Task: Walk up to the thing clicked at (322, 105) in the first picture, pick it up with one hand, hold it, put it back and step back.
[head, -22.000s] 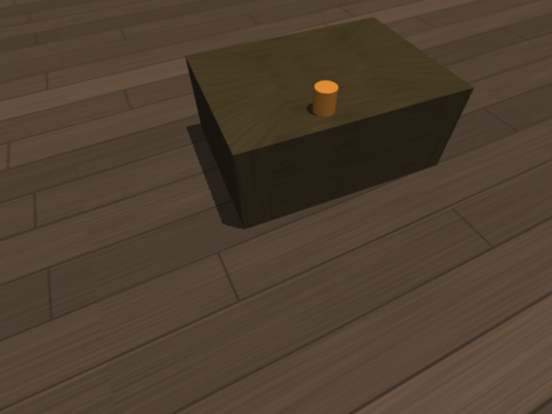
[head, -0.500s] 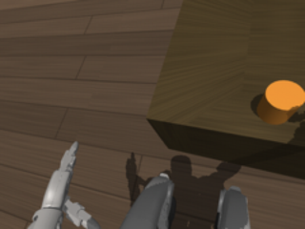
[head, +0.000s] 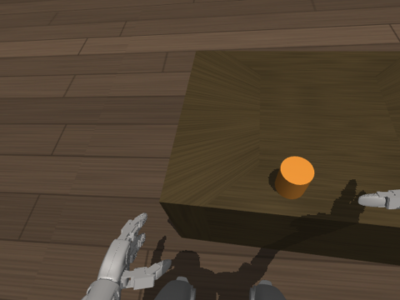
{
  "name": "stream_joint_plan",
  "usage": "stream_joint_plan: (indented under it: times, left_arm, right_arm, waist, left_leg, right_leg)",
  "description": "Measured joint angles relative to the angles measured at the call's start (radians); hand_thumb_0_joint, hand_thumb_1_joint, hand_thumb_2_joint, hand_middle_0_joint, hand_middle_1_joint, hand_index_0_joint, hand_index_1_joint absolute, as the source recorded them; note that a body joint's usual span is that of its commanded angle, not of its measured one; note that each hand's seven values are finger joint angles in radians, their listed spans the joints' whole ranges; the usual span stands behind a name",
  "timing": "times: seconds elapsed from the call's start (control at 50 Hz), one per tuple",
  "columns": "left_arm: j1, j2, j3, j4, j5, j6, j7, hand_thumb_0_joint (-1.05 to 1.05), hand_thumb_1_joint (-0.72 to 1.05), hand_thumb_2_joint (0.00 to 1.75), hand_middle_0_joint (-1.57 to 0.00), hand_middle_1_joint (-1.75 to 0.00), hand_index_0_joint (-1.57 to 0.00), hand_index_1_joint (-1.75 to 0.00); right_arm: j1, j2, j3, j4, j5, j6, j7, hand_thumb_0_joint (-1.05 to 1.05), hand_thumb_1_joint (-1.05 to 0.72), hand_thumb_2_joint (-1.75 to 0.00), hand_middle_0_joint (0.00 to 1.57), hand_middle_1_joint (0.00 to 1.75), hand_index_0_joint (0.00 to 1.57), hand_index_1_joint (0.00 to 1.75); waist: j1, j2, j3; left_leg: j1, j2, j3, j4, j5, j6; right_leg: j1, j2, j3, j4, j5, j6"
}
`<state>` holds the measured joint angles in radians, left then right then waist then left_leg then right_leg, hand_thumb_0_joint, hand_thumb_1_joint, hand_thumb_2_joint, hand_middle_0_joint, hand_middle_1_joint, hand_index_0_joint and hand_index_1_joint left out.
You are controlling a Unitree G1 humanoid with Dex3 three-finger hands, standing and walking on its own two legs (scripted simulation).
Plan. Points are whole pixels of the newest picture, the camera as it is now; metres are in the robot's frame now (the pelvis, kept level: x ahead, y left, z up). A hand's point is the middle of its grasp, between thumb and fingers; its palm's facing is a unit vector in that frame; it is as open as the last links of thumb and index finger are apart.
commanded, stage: home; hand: right
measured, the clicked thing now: (293, 178) +0.47 -0.18 -0.21
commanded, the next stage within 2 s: none
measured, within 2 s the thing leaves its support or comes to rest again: neither
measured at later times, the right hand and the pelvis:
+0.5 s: hand (317, 288) +0.17 -0.16 -0.05, palm faces +0.15 +0.96 -0.23, open 17.5 cm; pelvis +0.01 +0.02 +0.02, yaw -2 degrees
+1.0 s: hand out of the picture +0.14 -0.15 -0.05, palm faces +0.16 +0.95 -0.26, open 17.6 cm; pelvis -0.01 +0.03 +0.02, yaw -2 degrees
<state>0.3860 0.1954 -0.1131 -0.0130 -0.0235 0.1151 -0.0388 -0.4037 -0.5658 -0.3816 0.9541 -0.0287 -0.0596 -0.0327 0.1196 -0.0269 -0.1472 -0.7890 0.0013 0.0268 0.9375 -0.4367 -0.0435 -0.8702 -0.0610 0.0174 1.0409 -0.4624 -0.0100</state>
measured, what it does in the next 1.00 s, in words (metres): stands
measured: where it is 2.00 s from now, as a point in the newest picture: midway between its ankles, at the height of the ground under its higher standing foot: outside the picture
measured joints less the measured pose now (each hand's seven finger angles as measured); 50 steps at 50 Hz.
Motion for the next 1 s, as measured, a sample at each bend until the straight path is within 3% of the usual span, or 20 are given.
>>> stream_joint_plan:
  times: [0.1,0.2,0.3,0.36,0.48,0.56,0.7,1.0]
  left_arm:
    - [0.020,0.026,0.049,0.082,-0.030,0.019,0.037,0.00,0.56,0.70,-0.17,-0.24,-0.17,-0.24]
    - [0.014,0.054,0.075,0.134,-0.029,0.020,0.088,0.01,0.72,0.79,-0.18,-0.26,-0.18,-0.26]
    - [0.003,0.018,0.064,0.160,-0.021,0.008,0.098,0.01,0.82,0.84,-0.19,-0.28,-0.19,-0.28]
    - [-0.040,0.009,0.055,0.264,-0.027,-0.010,0.106,0.01,0.85,0.86,-0.19,-0.28,-0.19,-0.28]
    - [-0.073,0.006,0.076,0.404,-0.029,-0.022,0.136,0.01,0.89,0.89,-0.20,-0.29,-0.20,-0.29]
    - [-0.089,0.010,0.087,0.447,-0.024,-0.051,0.157,0.01,0.90,0.89,-0.20,-0.29,-0.20,-0.29]
    - [-0.106,0.019,0.095,0.481,-0.014,-0.112,0.182,0.01,0.90,0.90,-0.20,-0.30,-0.20,-0.29]
    - [-0.118,0.019,0.091,0.513,0.000,-0.196,0.188,0.01,0.90,0.90,-0.20,-0.30,-0.20,-0.30]
  right_arm:
    - [0.212,0.136,0.115,-0.226,0.039,0.077,-0.018,-0.01,0.49,-0.09,0.06,0.06,0.06,0.06]
    - [0.365,0.232,0.194,-0.410,0.059,0.070,-0.045,-0.02,0.51,-0.08,0.06,0.06,0.06,0.06]
    - [0.526,0.296,0.261,-0.551,0.072,0.069,-0.052,-0.02,0.51,-0.08,0.06,0.06,0.06,0.06]
    - [0.641,0.326,0.289,-0.647,0.077,0.094,-0.066,-0.02,0.52,-0.07,0.06,0.06,0.06,0.05]
    - [0.831,0.371,0.376,-0.790,0.074,0.138,-0.080,-0.02,0.55,-0.05,0.06,0.05,0.06,0.05]
    - [0.866,0.378,0.394,-0.820,0.066,0.164,-0.085,-0.02,0.55,-0.05,0.06,0.05,0.06,0.05]
    - [0.843,0.366,0.383,-0.854,0.054,0.194,-0.104,-0.02,0.56,-0.05,0.06,0.05,0.06,0.05]
    - [0.859,0.377,0.391,-0.869,0.052,0.228,-0.103,-0.02,0.57,-0.04,0.06,0.05,0.06,0.04]
  waist:
    - [-0.042,0.018,0.009]
    - [-0.067,0.044,0.048]
    - [-0.079,0.047,0.052]
    - [-0.078,0.032,0.046]
    - [-0.095,0.001,0.047]
    - [-0.101,-0.001,0.070]
    - [-0.102,0.009,0.086]
    - [-0.103,0.006,0.090]
  left_leg:
    - [0.093,0.016,-0.011,-0.044,0.000,0.000]
    - [0.165,0.018,-0.012,-0.073,0.002,0.004]
    - [0.218,0.015,-0.007,-0.098,0.004,0.014]
    - [0.243,0.009,-0.003,-0.105,0.002,0.019]
    - [0.260,0.010,0.006,-0.083,-0.013,0.024]
    - [0.247,0.012,0.012,-0.055,-0.019,0.029]
    - [0.233,0.011,0.020,-0.031,-0.015,0.041]
    - [0.228,0.011,0.015,-0.036,-0.001,0.039]
  right_leg:
    - [0.105,0.015,-0.016,-0.066,0.010,-0.002]
    - [0.185,0.017,-0.019,-0.109,0.020,0.006]
    - [0.242,0.015,-0.014,-0.146,0.030,0.017]
    - [0.266,0.009,-0.011,-0.152,0.028,0.022]
    - [0.283,0.010,-0.001,-0.139,0.021,0.027]
    - [0.274,0.012,0.006,-0.124,0.025,0.032]
    - [0.262,0.012,0.016,-0.114,0.041,0.043]
    - [0.260,0.012,0.011,-0.118,0.052,0.040]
